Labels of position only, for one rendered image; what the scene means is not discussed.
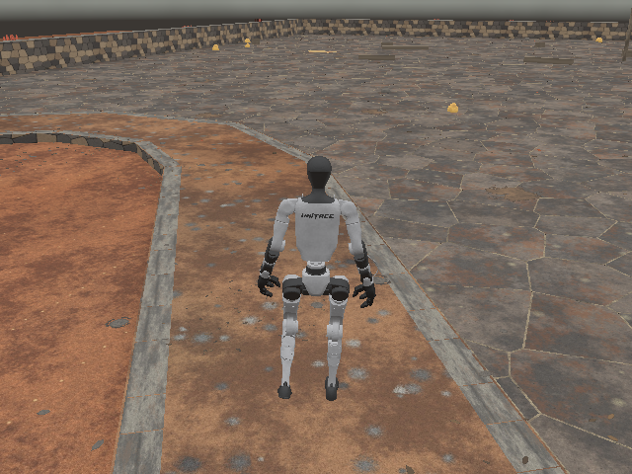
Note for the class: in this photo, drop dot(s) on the robot left hand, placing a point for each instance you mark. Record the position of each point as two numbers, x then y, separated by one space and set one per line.
270 281

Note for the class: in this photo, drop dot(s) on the right robot thigh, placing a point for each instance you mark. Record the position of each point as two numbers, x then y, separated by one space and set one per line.
338 297

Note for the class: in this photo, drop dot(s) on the right robot foot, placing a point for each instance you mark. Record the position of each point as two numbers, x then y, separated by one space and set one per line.
331 392

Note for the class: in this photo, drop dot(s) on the robot left upper arm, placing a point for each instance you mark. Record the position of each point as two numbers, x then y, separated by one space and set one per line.
286 208

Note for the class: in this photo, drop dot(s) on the robot left forearm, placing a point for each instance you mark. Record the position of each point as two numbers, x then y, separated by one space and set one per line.
269 261

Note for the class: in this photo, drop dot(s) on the robot right forearm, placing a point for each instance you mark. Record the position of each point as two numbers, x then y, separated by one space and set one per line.
363 267

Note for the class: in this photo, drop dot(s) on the robot right hand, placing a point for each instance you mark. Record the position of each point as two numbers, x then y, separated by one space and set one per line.
369 294

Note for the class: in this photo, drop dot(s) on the robot right upper arm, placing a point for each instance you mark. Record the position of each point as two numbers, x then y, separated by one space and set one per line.
348 209

